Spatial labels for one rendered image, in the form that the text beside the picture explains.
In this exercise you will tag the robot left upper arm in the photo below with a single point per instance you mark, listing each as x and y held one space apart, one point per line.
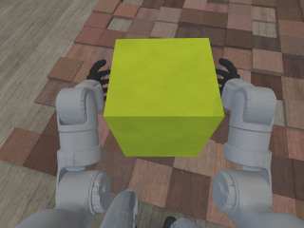
81 196

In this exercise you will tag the robot right forearm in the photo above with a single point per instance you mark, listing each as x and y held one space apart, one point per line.
251 122

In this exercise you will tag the robot right hand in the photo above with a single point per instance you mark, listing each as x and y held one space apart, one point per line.
232 74

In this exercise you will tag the left robot shin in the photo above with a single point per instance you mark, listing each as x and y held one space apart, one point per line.
134 218

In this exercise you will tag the robot left hand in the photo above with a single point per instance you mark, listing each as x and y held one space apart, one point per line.
95 75

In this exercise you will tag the robot right upper arm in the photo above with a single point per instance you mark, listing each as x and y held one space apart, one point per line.
246 197

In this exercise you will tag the carton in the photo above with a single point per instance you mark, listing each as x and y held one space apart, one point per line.
163 97

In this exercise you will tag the robot left forearm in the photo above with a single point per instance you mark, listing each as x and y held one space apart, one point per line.
77 119

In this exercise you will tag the robot left thigh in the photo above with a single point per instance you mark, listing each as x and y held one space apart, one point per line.
122 210

